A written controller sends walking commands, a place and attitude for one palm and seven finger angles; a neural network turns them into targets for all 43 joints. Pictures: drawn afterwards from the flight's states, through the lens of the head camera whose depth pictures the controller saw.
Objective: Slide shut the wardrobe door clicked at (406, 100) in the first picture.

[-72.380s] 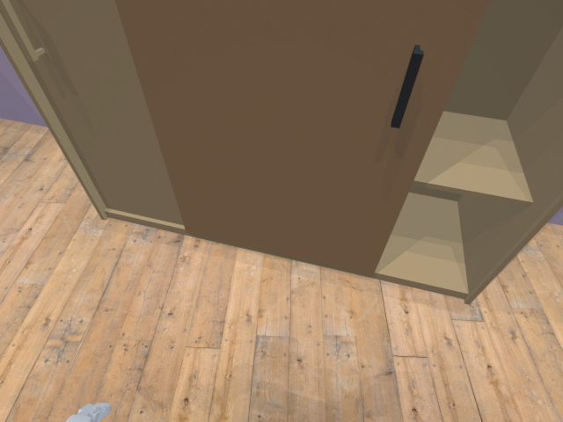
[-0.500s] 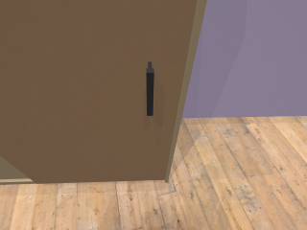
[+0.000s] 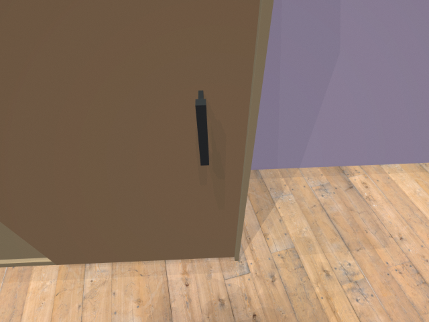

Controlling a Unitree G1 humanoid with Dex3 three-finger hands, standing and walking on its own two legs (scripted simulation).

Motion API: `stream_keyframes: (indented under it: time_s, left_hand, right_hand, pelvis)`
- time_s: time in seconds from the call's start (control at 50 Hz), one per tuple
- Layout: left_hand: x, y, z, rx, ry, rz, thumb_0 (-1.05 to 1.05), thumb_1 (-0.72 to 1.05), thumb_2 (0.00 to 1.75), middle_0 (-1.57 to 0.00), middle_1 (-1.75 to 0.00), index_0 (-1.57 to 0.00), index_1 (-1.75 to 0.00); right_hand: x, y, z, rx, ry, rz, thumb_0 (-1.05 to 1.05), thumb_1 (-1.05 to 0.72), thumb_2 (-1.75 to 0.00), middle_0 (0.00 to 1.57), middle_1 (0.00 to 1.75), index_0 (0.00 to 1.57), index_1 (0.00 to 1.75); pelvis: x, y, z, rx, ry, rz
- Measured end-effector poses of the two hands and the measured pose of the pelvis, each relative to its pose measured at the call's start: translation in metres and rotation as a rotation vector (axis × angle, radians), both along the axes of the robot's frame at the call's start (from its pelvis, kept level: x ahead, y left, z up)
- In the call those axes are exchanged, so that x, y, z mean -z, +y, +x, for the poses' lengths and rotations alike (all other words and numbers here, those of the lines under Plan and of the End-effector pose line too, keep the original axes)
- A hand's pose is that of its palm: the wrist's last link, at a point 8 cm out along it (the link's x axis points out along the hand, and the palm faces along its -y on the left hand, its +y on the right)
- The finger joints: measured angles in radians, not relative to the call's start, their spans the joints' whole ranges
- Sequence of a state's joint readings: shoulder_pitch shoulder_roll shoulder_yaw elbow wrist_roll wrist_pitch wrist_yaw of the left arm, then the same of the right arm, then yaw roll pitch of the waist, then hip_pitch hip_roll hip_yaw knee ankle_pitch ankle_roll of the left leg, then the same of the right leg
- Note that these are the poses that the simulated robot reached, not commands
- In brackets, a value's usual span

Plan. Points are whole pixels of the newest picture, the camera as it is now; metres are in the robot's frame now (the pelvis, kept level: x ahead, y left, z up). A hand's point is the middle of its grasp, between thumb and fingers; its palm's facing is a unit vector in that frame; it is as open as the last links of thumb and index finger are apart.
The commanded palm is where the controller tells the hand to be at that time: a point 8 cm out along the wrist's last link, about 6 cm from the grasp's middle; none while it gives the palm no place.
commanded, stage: look again from close up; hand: left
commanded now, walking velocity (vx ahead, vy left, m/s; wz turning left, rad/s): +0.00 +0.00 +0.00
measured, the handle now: (202, 129) +0.49 +0.06 +0.09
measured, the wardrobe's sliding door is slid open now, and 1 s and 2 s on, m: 0.00 0.00 0.00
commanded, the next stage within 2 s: raise the hand with hooked fingers in 0.40 s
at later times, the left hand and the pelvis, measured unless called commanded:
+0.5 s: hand out of the picture +0.01 +0.16 -0.17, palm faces +0.02 -0.98 -0.21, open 7.3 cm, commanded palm +0.09 +0.21 -0.07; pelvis +0.00 -0.01 +0.00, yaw +0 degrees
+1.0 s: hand out of the picture +0.13 +0.21 -0.04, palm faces +0.20 -0.98 -0.02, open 9.0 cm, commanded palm +0.12 +0.25 -0.01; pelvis -0.04 -0.01 -0.08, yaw +4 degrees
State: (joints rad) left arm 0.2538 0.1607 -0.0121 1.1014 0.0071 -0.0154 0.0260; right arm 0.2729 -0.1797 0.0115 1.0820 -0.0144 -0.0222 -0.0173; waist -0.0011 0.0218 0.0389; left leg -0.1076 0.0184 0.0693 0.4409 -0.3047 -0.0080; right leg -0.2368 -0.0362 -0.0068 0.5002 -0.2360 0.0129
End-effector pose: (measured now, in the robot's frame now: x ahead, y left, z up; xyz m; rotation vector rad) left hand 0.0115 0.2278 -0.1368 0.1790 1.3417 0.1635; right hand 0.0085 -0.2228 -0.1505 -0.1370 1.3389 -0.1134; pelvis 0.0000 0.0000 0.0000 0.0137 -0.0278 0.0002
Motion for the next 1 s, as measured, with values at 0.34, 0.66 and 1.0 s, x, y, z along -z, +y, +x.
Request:
stream_keyframes:
  time_s: [0.34, 0.66, 1.0]
  left_hand:
    - [0.002, -0.013, -0.002, -0.003, 0.022, -0.007, 0.01, 0.92, 0.89, -0.2, -0.3, -0.2, -0.3]
    - [-0.107, 0.006, 0.109, -0.111, -0.829, 0.052, 0.02, 0.89, 0.88, -0.2, -0.32, -0.21, -0.33]
    - [-0.101, 0.028, 0.087, -0.005, -1.26, -0.039, 0.01, 0.52, 0.73, -0.23, -0.54, -0.23, -0.55]
  right_hand:
    - [-0.001, -0.007, -0.026, 0.028, 0.082, 0.002, 0.01, -0.91, -0.9, 0.19, 0.3, 0.19, 0.3]
    - [-0.026, -0.026, 0.052, -0.046, -0.392, -0.075, 0.02, -0.92, -0.9, 0.2, 0.3, 0.2, 0.3]
    - [-0.057, -0.001, 0.2, -0.315, -0.921, -0.096, 0.01, -0.91, -0.9, 0.19, 0.3, 0.19, 0.3]
  pelvis:
    - [-0.002, -0.012, -0.001, 0.002, 0.003, -0.002]
    - [0.006, -0.01, -0.016, -0.045, 0.035, -0.002]
    - [0.081, -0.01, -0.038, -0.071, 0.206, -0.038]
